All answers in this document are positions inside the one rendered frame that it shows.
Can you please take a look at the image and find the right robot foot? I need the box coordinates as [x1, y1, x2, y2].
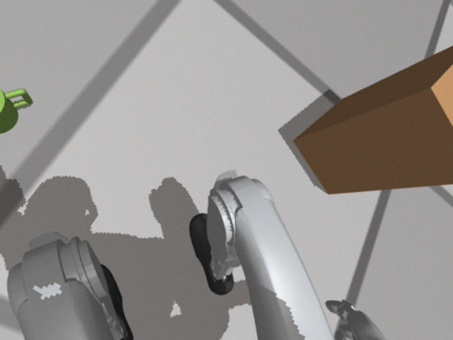
[190, 213, 234, 295]

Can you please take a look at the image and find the right robot hand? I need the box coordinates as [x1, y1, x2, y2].
[326, 300, 386, 340]

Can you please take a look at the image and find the left robot foot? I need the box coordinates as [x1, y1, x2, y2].
[101, 264, 134, 340]

